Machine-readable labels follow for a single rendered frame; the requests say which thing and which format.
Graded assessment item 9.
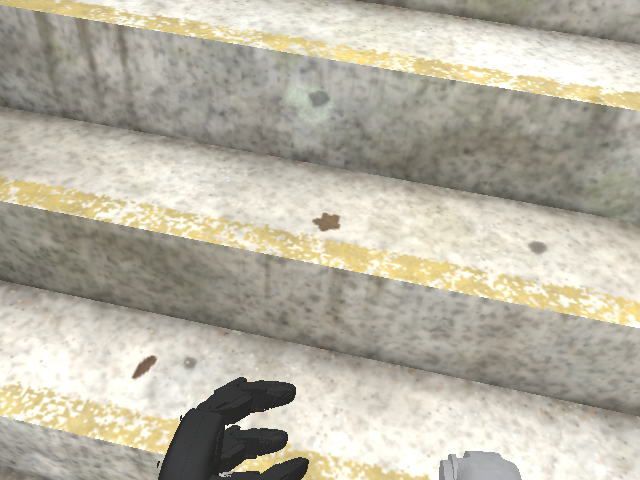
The robot left hand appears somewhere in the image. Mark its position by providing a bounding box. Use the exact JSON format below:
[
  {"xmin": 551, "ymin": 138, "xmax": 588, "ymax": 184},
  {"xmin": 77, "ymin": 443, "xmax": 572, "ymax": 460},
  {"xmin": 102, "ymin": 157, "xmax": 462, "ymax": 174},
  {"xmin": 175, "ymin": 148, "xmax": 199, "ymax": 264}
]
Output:
[{"xmin": 157, "ymin": 377, "xmax": 309, "ymax": 480}]

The robot right thigh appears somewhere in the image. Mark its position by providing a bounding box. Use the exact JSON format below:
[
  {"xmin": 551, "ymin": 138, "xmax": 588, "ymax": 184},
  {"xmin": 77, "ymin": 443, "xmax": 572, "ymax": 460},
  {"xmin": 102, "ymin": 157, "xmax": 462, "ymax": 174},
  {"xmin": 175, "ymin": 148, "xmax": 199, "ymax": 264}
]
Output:
[{"xmin": 439, "ymin": 451, "xmax": 521, "ymax": 480}]

